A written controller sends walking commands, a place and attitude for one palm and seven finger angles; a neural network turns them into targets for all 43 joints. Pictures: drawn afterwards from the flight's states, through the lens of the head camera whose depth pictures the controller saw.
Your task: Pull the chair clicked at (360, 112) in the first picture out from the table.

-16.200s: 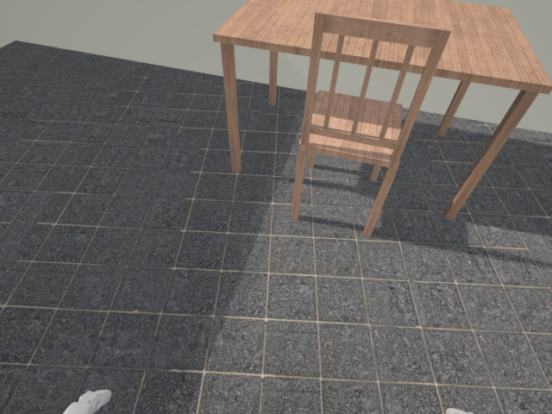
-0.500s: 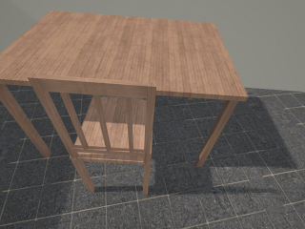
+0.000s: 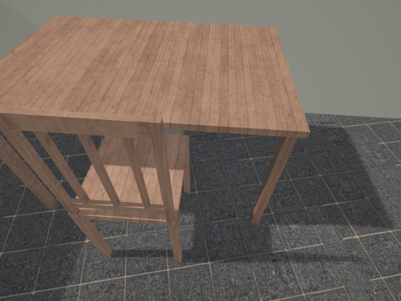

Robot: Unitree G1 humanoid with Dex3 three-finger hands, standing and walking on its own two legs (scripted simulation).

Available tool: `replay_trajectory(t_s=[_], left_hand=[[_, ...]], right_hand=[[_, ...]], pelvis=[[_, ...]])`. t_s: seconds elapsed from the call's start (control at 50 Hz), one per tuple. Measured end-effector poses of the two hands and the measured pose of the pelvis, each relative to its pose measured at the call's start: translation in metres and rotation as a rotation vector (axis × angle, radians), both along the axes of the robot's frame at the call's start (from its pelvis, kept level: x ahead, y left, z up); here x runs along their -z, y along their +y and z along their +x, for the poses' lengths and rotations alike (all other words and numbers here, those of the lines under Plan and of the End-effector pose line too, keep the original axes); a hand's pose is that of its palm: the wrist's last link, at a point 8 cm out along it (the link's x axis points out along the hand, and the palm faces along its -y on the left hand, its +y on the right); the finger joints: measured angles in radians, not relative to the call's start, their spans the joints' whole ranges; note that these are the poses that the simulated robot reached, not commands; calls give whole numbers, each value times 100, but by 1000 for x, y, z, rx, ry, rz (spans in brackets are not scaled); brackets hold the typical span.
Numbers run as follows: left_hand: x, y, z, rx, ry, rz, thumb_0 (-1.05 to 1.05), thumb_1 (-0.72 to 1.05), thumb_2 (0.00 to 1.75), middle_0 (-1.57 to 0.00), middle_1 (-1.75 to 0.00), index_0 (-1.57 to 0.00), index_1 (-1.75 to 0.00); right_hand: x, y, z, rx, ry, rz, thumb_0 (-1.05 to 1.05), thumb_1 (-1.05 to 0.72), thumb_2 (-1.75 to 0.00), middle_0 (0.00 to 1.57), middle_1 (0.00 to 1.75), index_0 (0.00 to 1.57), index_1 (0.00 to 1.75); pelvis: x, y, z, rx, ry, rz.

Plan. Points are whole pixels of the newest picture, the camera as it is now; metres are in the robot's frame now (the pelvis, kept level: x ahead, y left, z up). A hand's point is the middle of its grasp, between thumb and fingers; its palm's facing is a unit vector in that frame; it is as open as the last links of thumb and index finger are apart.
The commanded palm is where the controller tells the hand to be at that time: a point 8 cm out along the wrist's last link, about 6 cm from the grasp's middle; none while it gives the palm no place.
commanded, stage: come to a stop and stand still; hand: left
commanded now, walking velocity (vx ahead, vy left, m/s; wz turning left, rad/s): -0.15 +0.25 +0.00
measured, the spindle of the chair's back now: (102, 174) +0.43 +0.30 -0.07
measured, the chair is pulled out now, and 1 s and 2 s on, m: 0.00 0.00 0.00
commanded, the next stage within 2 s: look again from close up in 1.94 s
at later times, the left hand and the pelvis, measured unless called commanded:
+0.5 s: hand out of the picture -0.01 +0.25 -0.19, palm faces +0.04 -0.97 -0.22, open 7.3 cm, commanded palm none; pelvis -0.03 +0.07 -0.01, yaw +1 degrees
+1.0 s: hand out of the picture -0.10 +0.29 -0.18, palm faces +0.01 -0.99 -0.16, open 7.3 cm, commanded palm none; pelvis -0.07 +0.13 +0.00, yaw -1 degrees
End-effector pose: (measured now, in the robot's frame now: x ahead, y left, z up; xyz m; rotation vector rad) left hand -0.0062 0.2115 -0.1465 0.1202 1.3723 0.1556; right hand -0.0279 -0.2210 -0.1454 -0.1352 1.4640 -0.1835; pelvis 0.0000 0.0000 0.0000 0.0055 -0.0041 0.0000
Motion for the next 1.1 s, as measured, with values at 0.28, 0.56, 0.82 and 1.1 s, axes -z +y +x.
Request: replay_trajectory(t_s=[0.28, 0.56, 0.82, 1.1], left_hand=[[10, 13, -23, -58, 27, -8, 1, 91, 90, -21, -30, -21, -30], [3, 107, -11, 22, -93, 60, 1, 91, 90, -20, -30, -20, -30], [-1, 132, -49, 30, -13, 49, 1, 91, 90, -20, -30, -20, -30], [5, 127, -121, -18, 84, -38, 1, 91, 90, -20, -30, -20, -30]], right_hand=[[-10, 6, 96, -102, -241, -26, 0, -92, -90, 20, 30, 20, 30], [-10, 68, 44, -72, -268, -28, 0, -93, -90, 20, 30, 20, 30], [-2, 105, -14, -21, -168, 2, 0, -91, -90, 20, 30, 20, 30], [-7, 130, -54, -20, -83, -14, 0, -91, -90, 20, 30, 20, 30]], pelvis=[[5, 11, -9, -12, -30, 12], [8, 80, -38, -7, -40, -31], [4, 112, -57, 18, -14, -5], [0, 138, -80, 1, -35, -44]])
